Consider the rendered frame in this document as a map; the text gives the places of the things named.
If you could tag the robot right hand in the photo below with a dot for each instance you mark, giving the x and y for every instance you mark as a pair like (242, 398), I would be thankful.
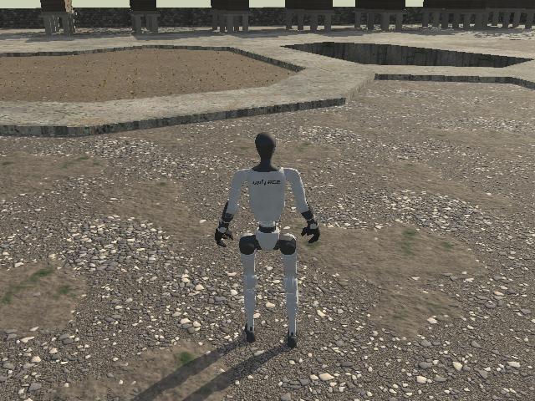
(309, 231)

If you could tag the left robot forearm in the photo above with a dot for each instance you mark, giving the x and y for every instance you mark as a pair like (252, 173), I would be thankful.
(225, 220)

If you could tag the right robot forearm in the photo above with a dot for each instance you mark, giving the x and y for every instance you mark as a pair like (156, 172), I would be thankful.
(310, 217)

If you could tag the robot left hand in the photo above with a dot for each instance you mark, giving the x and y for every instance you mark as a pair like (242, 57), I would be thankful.
(219, 236)

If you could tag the robot right upper arm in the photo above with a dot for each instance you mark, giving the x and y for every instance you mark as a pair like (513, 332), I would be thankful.
(293, 176)

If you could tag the robot left upper arm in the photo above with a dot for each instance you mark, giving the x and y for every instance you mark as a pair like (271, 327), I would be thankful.
(235, 191)

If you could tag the robot left thigh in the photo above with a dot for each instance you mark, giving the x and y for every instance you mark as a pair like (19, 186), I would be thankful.
(247, 245)

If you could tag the right robot shin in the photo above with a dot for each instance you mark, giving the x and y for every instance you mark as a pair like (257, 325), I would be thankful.
(292, 307)

